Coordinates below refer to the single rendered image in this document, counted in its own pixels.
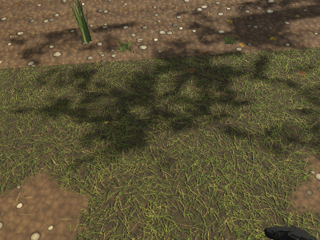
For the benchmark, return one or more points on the right robot hand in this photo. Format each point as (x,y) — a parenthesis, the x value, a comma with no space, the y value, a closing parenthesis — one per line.
(287,233)

